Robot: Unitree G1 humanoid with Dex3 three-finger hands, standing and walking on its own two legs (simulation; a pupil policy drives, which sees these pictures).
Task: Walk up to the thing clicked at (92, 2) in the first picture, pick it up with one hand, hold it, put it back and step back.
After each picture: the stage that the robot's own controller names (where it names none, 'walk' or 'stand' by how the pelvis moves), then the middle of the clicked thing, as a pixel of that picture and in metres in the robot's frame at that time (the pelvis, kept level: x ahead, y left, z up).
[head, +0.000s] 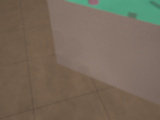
stand; out of the picture +1.03 -0.06 +0.09
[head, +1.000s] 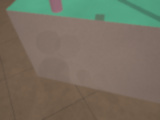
walk; out of the picture +0.91 +0.19 +0.10
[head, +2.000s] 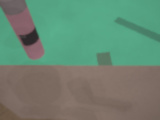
rise first; (25, 29) +0.49 +0.21 +0.12
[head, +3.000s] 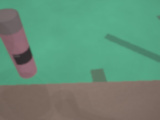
stand; (18, 48) +0.43 +0.22 +0.11
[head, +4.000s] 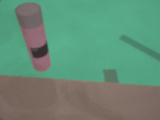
stand; (36, 42) +0.45 +0.18 +0.10
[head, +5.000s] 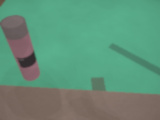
stand; (23, 52) +0.44 +0.22 +0.09
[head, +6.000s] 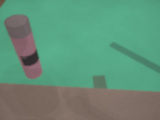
stand; (26, 50) +0.45 +0.21 +0.08
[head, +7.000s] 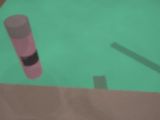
stand; (26, 51) +0.45 +0.21 +0.08
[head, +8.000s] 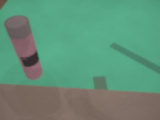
stand; (26, 51) +0.45 +0.21 +0.08
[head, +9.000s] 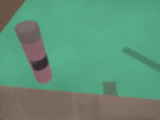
rise first; (36, 55) +0.43 +0.20 +0.09
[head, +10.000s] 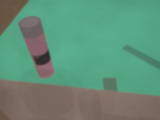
go down; (39, 50) +0.45 +0.20 +0.09
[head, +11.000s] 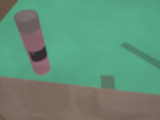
go down; (35, 46) +0.46 +0.19 +0.10
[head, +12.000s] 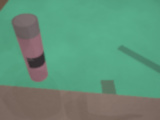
go down; (33, 52) +0.43 +0.18 +0.10
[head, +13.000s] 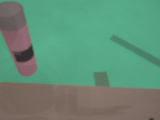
close in; (20, 45) +0.44 +0.19 +0.11
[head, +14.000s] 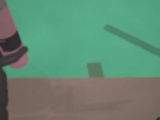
close; (5, 33) +0.46 +0.21 +0.14
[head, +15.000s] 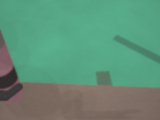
lift; (0, 69) +0.33 +0.24 +0.14
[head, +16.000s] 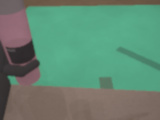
lift; (17, 42) +0.32 +0.17 +0.27
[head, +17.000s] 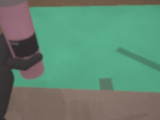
hold; (21, 35) +0.33 +0.16 +0.28
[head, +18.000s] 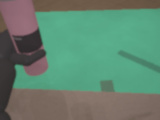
hold; (24, 31) +0.33 +0.15 +0.30
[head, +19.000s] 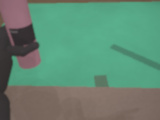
crouch; (19, 26) +0.40 +0.17 +0.26
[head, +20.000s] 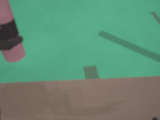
lower; (2, 22) +0.48 +0.20 +0.19
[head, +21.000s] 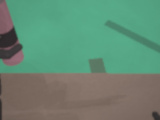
lower; (1, 28) +0.46 +0.22 +0.14
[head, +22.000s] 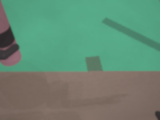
lower; out of the picture +0.46 +0.22 +0.15
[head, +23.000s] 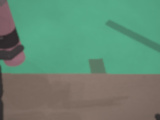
lower; (3, 29) +0.46 +0.21 +0.14
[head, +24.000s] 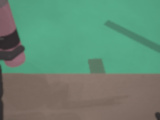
loosen; (3, 30) +0.46 +0.21 +0.14
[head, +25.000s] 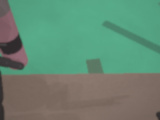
withdraw; (6, 35) +0.45 +0.20 +0.14
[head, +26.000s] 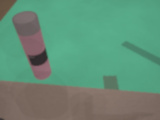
sink last; (35, 50) +0.43 +0.19 +0.12
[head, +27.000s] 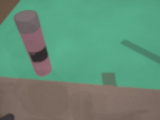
stand; (36, 47) +0.45 +0.20 +0.11
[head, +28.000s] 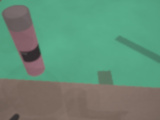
stand; (27, 45) +0.44 +0.19 +0.12
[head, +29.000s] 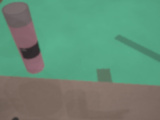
stand; (27, 42) +0.45 +0.20 +0.13
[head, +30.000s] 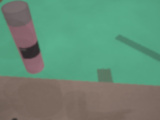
stand; (26, 42) +0.44 +0.19 +0.14
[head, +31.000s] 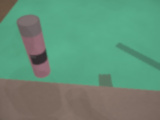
stand; (36, 50) +0.46 +0.19 +0.09
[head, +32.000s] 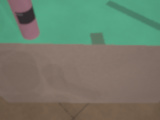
walk; (22, 7) +0.55 +0.21 +0.11
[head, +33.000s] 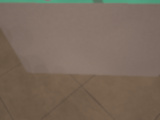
walk; out of the picture +0.88 +0.20 +0.11
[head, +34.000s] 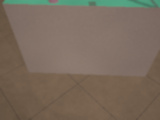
walk; out of the picture +1.07 +0.22 +0.10
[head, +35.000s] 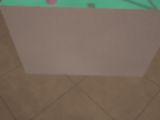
stand; out of the picture +1.05 +0.20 +0.08
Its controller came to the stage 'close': yes
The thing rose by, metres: 0.21
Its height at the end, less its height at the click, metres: +0.00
